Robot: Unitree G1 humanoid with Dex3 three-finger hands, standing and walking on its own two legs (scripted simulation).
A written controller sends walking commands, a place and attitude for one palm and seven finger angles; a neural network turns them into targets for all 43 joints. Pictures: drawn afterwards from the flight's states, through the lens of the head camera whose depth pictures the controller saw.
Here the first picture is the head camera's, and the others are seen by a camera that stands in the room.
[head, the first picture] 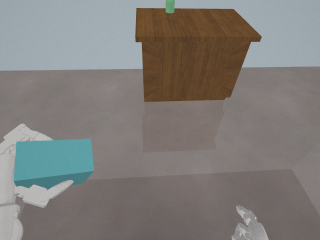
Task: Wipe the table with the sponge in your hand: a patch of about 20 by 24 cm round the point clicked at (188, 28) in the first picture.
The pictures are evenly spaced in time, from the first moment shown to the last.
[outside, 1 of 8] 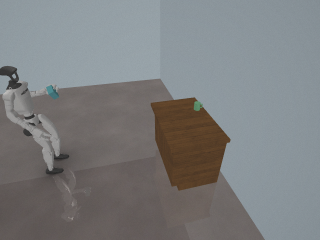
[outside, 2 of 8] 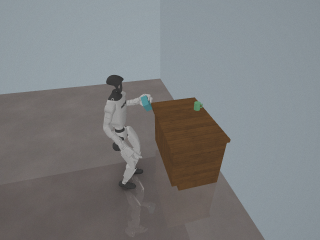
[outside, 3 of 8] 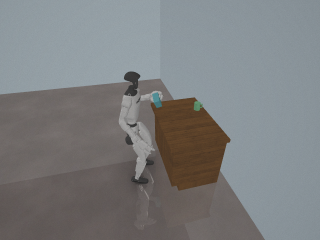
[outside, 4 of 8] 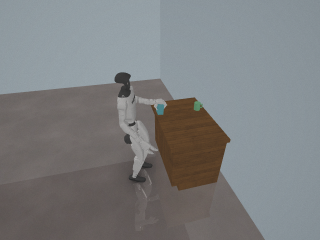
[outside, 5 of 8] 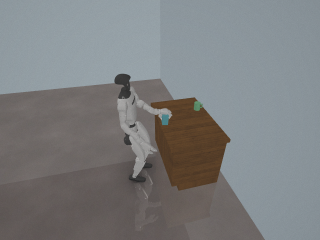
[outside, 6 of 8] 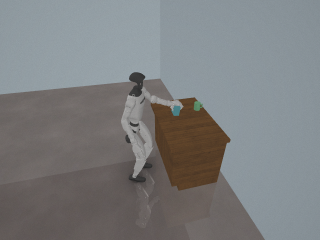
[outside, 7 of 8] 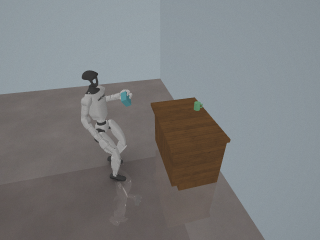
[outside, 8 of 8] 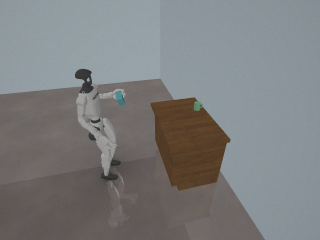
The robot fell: no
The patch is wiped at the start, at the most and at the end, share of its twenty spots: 0.00 1.00 1.00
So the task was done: yes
